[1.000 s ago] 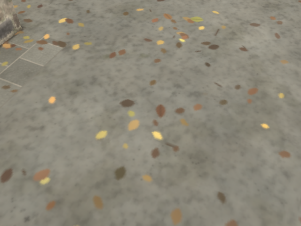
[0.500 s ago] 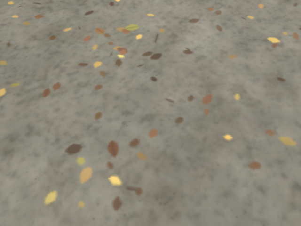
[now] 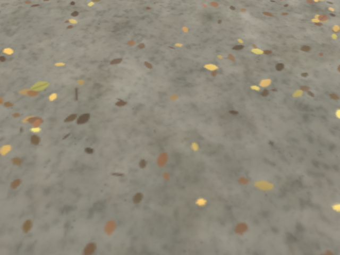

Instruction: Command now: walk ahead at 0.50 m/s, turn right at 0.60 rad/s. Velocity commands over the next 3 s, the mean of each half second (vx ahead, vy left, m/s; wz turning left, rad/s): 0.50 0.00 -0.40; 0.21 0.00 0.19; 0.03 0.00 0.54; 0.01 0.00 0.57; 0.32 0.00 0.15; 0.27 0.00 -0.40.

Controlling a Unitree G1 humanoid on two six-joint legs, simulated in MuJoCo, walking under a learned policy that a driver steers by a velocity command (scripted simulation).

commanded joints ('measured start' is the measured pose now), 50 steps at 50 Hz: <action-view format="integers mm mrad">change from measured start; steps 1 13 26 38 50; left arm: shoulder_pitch -26 -144 -9 12 -3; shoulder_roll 28 61 94 109 53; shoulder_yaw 4 18 16 20 -3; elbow -92 -155 -27 76 29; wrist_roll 4 16 29 26 35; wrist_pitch -7 -22 -79 -32 13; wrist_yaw -6 -55 -17 27 50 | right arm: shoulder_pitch -39 49 -58 -43 -133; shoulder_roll -152 -261 -114 -201 -207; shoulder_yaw -37 -56 6 -30 -43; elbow -47 33 -34 -30 -140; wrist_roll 2 44 5 -5 6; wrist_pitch -17 38 28 16 99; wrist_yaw -5 -13 -2 38 -24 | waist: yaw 12 46 18 -17 43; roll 132 147 19 14 184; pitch -9 -31 -25 -109 -173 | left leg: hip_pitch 99 269 -451 -104 -121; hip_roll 296 309 181 27 174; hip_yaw -195 66 -135 -93 -467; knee -206 42 627 116 -71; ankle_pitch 184 814 4 334 57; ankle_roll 168 91 -77 33 195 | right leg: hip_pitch -139 161 408 531 160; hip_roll -60 85 -141 -65 82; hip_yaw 39 -143 130 -83 20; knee -87 -530 -953 -520 -249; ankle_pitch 99 122 469 662 -79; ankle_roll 14 -110 -282 -88 63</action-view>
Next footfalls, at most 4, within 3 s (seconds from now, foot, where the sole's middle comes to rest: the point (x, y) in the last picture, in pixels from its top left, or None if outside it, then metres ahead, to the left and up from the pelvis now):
0.30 right None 0.31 -0.17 -0.78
0.76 left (168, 223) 0.61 0.00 -0.78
1.18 right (224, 230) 0.57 -0.23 -0.78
1.60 left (161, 251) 0.50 0.03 -0.78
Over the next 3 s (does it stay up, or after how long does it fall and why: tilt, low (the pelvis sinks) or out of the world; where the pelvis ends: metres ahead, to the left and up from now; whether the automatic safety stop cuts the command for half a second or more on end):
stays up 0.77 0.13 -0.03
